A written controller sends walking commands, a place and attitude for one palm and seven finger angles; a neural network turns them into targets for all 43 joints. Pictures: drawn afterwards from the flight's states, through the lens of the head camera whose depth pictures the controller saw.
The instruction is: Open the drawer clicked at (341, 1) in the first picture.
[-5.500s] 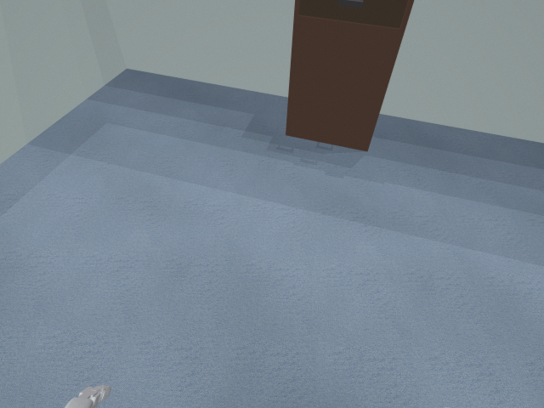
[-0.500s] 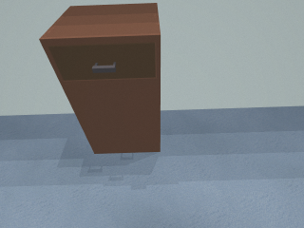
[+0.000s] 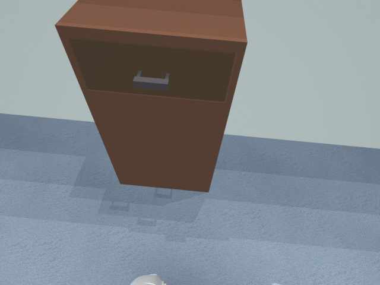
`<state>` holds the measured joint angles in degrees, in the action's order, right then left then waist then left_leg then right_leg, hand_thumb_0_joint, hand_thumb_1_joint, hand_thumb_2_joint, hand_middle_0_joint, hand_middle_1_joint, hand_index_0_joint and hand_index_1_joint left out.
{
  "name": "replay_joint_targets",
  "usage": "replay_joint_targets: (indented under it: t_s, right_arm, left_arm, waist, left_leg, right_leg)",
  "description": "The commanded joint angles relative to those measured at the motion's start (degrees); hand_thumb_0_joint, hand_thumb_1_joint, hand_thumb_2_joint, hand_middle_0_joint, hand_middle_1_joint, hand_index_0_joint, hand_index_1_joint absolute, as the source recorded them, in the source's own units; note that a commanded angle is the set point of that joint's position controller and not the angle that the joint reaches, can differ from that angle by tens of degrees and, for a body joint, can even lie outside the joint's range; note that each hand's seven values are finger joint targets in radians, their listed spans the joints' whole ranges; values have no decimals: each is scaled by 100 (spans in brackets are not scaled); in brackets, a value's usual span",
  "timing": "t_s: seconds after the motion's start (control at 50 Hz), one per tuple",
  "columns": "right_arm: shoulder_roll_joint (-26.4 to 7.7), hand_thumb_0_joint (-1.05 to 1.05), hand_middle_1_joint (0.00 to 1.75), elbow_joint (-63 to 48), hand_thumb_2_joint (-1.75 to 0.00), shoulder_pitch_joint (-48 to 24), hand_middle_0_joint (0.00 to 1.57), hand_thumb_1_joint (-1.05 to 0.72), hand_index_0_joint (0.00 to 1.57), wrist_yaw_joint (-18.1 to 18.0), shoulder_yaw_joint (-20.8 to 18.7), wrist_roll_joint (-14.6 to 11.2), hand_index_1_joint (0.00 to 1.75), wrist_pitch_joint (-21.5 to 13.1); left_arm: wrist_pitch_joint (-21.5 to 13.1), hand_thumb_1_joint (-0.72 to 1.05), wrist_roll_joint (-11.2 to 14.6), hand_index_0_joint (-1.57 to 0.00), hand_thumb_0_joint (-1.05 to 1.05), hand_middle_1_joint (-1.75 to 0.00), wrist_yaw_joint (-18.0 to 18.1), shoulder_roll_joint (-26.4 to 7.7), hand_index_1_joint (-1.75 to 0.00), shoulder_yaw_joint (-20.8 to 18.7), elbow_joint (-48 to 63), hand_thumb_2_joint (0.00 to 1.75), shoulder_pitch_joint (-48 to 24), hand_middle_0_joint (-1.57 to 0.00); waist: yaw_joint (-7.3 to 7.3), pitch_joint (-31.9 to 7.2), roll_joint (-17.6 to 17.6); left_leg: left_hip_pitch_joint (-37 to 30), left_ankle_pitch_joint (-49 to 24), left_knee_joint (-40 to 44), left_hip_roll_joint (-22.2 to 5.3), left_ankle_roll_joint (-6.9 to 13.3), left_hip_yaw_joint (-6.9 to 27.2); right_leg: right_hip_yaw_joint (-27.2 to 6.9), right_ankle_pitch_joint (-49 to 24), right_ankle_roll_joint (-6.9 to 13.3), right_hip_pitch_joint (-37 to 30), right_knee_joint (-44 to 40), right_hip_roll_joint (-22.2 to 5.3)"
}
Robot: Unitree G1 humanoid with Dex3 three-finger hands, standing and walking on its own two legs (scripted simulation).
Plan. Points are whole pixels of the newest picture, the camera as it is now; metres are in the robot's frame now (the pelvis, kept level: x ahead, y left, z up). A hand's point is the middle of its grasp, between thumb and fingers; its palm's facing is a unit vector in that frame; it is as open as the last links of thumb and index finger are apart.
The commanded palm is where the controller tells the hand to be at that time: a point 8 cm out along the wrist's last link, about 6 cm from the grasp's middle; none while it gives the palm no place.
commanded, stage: take the last steps up to it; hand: left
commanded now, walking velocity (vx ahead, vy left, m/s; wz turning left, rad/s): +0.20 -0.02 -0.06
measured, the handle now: (152, 79) +0.64 +0.19 +0.03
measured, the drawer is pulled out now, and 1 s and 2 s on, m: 0.00 0.00 0.00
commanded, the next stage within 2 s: come to a stop and stand still in 0.18 s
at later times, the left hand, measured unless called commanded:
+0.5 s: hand (147, 242) +0.22 +0.13 -0.14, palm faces -0.04 -0.98 -0.22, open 7.4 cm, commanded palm none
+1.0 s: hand out of the picture +0.09 +0.22 -0.16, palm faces +0.05 -0.97 -0.22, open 7.4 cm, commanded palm none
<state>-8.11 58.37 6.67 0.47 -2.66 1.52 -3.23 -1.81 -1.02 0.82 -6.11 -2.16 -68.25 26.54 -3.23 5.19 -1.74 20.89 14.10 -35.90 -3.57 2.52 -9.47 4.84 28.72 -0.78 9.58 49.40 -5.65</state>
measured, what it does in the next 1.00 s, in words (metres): steps on the spot: right foot, then left foot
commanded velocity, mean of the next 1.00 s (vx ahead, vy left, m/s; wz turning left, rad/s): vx -0.03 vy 0.03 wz -0.01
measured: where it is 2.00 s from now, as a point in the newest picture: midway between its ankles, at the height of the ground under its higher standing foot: outside the picture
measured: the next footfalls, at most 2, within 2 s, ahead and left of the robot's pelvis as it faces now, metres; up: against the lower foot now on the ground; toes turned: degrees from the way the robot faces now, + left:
right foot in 0.38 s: +0.20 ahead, -0.14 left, +0.00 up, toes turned -9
left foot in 0.78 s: +0.12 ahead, +0.12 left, +0.00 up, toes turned +3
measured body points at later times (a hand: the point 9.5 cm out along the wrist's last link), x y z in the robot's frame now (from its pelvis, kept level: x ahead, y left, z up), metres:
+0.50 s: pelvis +0.12 -0.03 +0.01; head +0.14 -0.06 +0.46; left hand +0.23 +0.18 -0.13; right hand +0.08 -0.24 -0.16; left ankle +0.06 +0.10 -0.70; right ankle +0.16 -0.13 -0.72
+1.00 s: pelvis +0.07 +0.02 +0.02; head +0.09 +0.03 +0.47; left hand +0.09 +0.27 -0.14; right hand +0.12 -0.21 -0.13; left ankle +0.08 +0.12 -0.72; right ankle +0.03 -0.11 -0.69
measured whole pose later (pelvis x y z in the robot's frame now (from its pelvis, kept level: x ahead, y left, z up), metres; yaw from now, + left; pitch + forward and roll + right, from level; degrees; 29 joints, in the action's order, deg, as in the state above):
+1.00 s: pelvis +0.07 +0.02 +0.02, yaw -2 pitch +0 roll +1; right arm -8.8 59.5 11.5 -1.7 -1.5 1.2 1.4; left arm 3.0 -1.2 1.3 -11.9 -3.1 -60.9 14.4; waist -1.9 1.5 -2.2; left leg 11.5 12.0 -23.2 0.5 2.0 -5.1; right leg 0.4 23.3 -1.8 18.6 46.3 -2.4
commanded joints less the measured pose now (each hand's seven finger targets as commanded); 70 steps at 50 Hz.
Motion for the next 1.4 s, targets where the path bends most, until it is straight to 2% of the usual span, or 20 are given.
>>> replay_joint_targets:
  t_s: [0.0, 0.1, 0.26, 0.32, 0.36, 0.38, 0.42, 0.56, 0.66, 0.72, 0.74, 0.76, 0.78, 0.82, 0.88, 0.98, 1.04, 1.08, 1.18, 1.38]
  right_arm:
    - [-892, 0, 30, 188, -90, 1334, 20, -90, 20, -201, -146, -26, 30, -18]
    - [-518, 0, 30, 75, -90, 977, 20, -90, 20, -204, -55, -35, 30, -98]
    - [-833, 0, 30, 121, -90, 1140, 20, -90, 20, -166, -133, 35, 30, 55]
    - [-715, 0, 30, 220, -90, 1089, 20, -90, 20, -195, -55, -5, 30, 100]
    - [-323, 0, 30, 225, -90, 1440, 20, -90, 20, -166, 37, -121, 30, 126]
    - [-390, 0, 30, 250, -90, 1543, 20, -90, 20, -189, -2, -147, 30, 231]
    - [-328, 0, 30, 306, -90, 1393, 20, -90, 20, -234, -10, -155, 30, 399]
    - [-355, 0, 30, 117, -90, 1171, 20, -90, 20, -187, -122, -109, 30, 630]
    - [-370, 0, 30, -37, -90, 1229, 20, -90, 20, -140, -110, -102, 30, 560]
    - [-443, 0, 30, 86, -90, 1636, 20, -90, 20, -144, -80, -91, 30, 449]
    - [-695, 0, 30, 42, -90, 1581, 20, -90, 20, -151, -110, -57, 30, 399]
    - [-1101, 0, 30, -165, -90, 1229, 20, -90, 20, -165, -162, 4, 30, 384]
    - [-1202, 0, 30, -369, -90, 783, 20, -90, 20, -175, -151, 15, 30, 417]
    - [-1022, 0, 30, -389, -90, 270, 20, -90, 20, -250, -68, 22, 30, 389]
    - [-907, 0, 30, -333, -90, 232, 20, -90, 20, -266, -11, -28, 30, 363]
    - [-952, 0, 30, 9, -90, 860, 20, -90, 20, -275, -44, -55, 30, 306]
    - [-905, 0, 30, 145, -90, 892, 20, -90, 20, -251, -20, -126, 30, 280]
    - [-659, 0, 30, 127, -90, 833, 20, -90, 20, -217, 25, -187, 30, 253]
    - [-620, 0, 30, 343, -90, 871, 20, -90, 20, -209, 87, -120, 30, 319]
    - [-446, 0, 30, 655, -90, 1151, 20, -90, 20, -206, 179, -80, 30, 391]
  left_arm:
    - [-109, 90, -4, -20, 0, -30, -17, -435, -30, -114, 610, 90, -569, -20]
    - [125, 90, -54, -20, 0, -30, -54, -267, -30, -151, 637, 90, -311, -20]
    - [157, 90, -50, -20, 0, -30, -87, -502, -30, -111, 1188, 90, -1431, -20]
    - [39, 90, -42, -20, 0, -30, -19, -582, -30, -87, 1012, 90, -937, -20]
    - [-84, 90, -30, -20, 0, -30, 89, -1295, -30, -133, 877, 90, -689, -20]
    - [-33, 90, 4, -20, 0, -30, 101, -1452, -30, -114, 960, 90, -770, -20]
    - [27, 90, 1, -20, 0, -30, 184, -1390, -30, -167, 984, 90, -1058, -20]
    - [222, 90, -70, -20, 0, -30, 262, -1358, -30, -327, 1307, 90, -1627, -20]
    - [273, 90, -102, -20, 0, -30, 211, -1413, -30, -352, 1381, 90, -1782, -20]
    - [335, 90, -29, -20, 0, -30, 179, -1299, -30, -315, 1376, 90, -1857, -20]
    - [373, 90, 20, -20, 0, -30, 148, -1065, -30, -256, 1407, 90, -1767, -20]
    - [411, 90, 58, -20, 0, -30, 109, -761, -30, -197, 1482, 90, -1669, -20]
    - [442, 90, 11, -20, 0, -30, 111, -806, -30, -193, 1497, 90, -1798, -20]
    - [534, 90, -42, -20, 0, -30, 88, -913, -30, -235, 1302, 90, -1696, -20]
    - [453, 90, -39, -20, 0, -30, 49, -888, -30, -178, 1037, 90, -1213, -20]
    - [303, 90, 18, -20, 0, -30, 77, -739, -30, 5, 998, 90, -1348, -20]
    - [208, 90, 40, -20, 0, -30, 124, -759, -30, 45, 697, 90, -808, -20]
    - [128, 90, 28, -20, 0, -30, 169, -1024, -30, 37, 622, 90, -824, -20]
    - [102, 90, 45, -20, 0, -30, 182, -841, -30, 118, 533, 90, -938, -20]
    - [155, 90, 67, -20, 0, -30, 171, -781, -30, 123, 473, 90, -761, -20]
  waist:
    - [621, -360, 617]
    - [186, -190, 874]
    - [373, 72, 795]
    - [75, -337, 272]
    - [212, -1005, -1147]
    - [250, -956, -855]
    - [199, -882, -977]
    - [220, -816, -476]
    - [292, -951, -923]
    - [499, -981, -666]
    - [472, -867, 284]
    - [374, -491, 1636]
    - [343, -131, 1649]
    - [181, 98, 1510]
    - [94, -42, 929]
    - [438, -602, 870]
    - [268, -897, 549]
    - [393, -814, 41]
    - [438, -361, -642]
    - [374, 313, 242]
  left_leg:
    - [-1703, -1694, 2066, -1892, 747, 1943]
    - [-738, -1727, 2425, -1335, 580, 832]
    - [-1093, -1116, 2252, -1405, 687, 878]
    - [-1061, -1798, 1100, -887, 173, 448]
    - [-305, 648, 283, -144, -389, 108]
    - [-474, 1698, -115, -37, -434, 260]
    - [-366, 1936, -977, -67, -451, 471]
    - [-7, 1496, -1978, 153, -523, 867]
    - [-386, 1048, -654, 186, -498, 680]
    - [-1426, -163, 1093, 168, -442, 578]
    - [-1498, -54, 1664, -302, -298, 1182]
    - [-852, -92, 2352, -1343, 90, 2405]
    - [92, 173, 2709, -1676, 448, 2627]
    - [497, 542, 2849, -1240, 463, 2113]
    - [-390, -38, 2459, -886, 449, 1558]
    - [-1990, -2181, 1903, -1022, 635, 1577]
    - [-1837, -2409, 1408, -727, 294, 1390]
    - [-1352, -1743, 1245, -340, -98, 1041]
    - [-1510, -935, 1496, -257, -202, 932]
    - [-1141, -116, 1653, -185, -234, 939]
  right_leg:
    - [-359, -445, 90, 2341, 2213, -248]
    - [-253, -1159, -65, 1653, 1211, -253]
    - [19, -1182, -84, 1402, -938, -53]
    - [58, -2475, -81, 122, -2481, 109]
    - [-1401, -5980, 463, -1085, -2558, -1343]
    - [-1343, -6757, 872, -790, -2638, -1718]
    - [-1277, -7003, 1194, -525, -2575, -1623]
    - [-941, -5352, 1223, 0, -2841, -1489]
    - [-913, -3574, 1016, 119, -2926, -1194]
    - [-728, -2299, 555, 694, -2441, -820]
    - [-464, -1510, 306, 1120, -1896, -382]
    - [-32, -516, -3, 1517, -1237, 179]
    - [-318, -109, 11, 1226, -499, 260]
    - [-705, -398, 27, 1041, 294, 251]
    - [-588, -653, -13, 1379, 475, 319]
    - [-351, -367, -141, 1129, -1403, 251]
    - [-390, -1857, -99, 79, -3022, 206]
    - [-979, -3341, 157, -279, -2968, -335]
    - [-880, -2636, 236, 293, -3082, -235]
    - [-1017, -728, 262, 750, -3564, -103]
